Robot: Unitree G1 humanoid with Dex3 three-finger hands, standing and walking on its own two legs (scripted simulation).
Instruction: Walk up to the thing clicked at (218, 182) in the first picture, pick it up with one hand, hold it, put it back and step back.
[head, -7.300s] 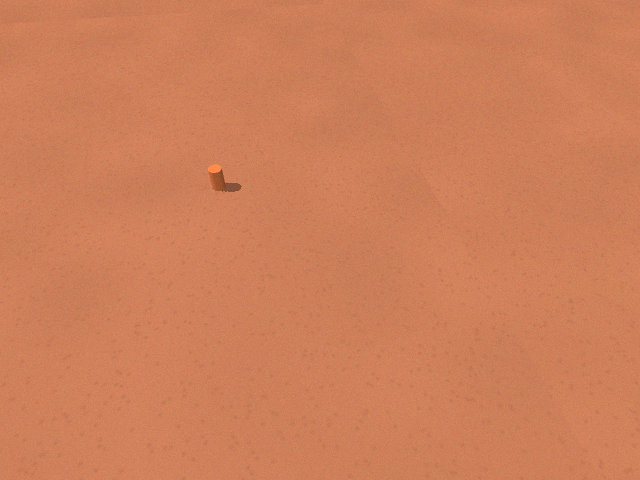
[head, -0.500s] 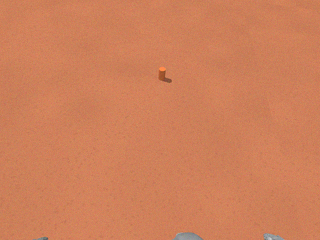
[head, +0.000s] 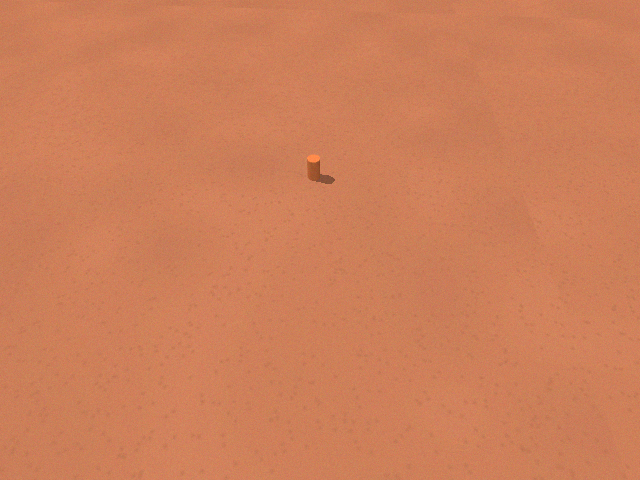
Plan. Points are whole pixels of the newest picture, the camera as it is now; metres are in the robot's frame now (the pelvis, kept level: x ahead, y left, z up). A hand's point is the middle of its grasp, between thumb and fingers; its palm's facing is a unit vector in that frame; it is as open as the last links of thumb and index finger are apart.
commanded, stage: walk up
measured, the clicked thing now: (313, 167) +1.55 +0.03 -0.72
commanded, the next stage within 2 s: stand in 0.52 s
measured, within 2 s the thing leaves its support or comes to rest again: neither
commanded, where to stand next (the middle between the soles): +0.06 +0.03 m, yaw +0 degrees
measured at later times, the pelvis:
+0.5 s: pelvis +0.01 +0.01 +0.01, yaw -2 degrees
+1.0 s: pelvis +0.01 +0.01 +0.01, yaw +0 degrees
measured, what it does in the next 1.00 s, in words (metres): stands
